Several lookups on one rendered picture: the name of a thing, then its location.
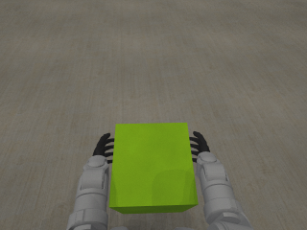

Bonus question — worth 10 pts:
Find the carton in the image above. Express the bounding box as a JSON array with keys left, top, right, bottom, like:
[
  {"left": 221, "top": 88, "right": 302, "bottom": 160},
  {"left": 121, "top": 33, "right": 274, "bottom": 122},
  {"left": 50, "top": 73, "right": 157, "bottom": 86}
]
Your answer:
[{"left": 108, "top": 123, "right": 199, "bottom": 215}]

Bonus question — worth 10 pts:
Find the robot right upper arm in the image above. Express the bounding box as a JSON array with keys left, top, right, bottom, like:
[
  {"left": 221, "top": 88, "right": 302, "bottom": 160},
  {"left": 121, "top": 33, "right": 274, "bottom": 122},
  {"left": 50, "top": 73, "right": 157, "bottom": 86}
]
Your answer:
[{"left": 206, "top": 220, "right": 253, "bottom": 230}]

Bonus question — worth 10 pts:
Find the left robot forearm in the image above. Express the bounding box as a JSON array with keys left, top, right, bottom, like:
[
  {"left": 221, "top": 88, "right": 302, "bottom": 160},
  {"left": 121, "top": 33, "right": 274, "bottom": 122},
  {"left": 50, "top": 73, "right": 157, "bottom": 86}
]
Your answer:
[{"left": 66, "top": 155, "right": 109, "bottom": 230}]

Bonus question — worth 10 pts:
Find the right robot forearm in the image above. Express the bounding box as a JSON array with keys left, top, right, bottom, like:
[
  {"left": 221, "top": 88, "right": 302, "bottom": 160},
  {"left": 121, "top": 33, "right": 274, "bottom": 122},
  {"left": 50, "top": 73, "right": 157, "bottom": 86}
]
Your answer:
[{"left": 196, "top": 151, "right": 254, "bottom": 230}]

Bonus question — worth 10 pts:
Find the left robot hand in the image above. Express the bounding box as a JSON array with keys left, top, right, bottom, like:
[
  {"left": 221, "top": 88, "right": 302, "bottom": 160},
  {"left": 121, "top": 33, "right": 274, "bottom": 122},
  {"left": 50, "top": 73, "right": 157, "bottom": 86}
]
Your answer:
[{"left": 92, "top": 133, "right": 115, "bottom": 164}]

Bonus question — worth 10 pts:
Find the right robot hand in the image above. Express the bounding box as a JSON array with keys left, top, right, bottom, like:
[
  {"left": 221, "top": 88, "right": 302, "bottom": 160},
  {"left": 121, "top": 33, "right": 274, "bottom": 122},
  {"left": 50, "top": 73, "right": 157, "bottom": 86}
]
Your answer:
[{"left": 189, "top": 131, "right": 210, "bottom": 163}]

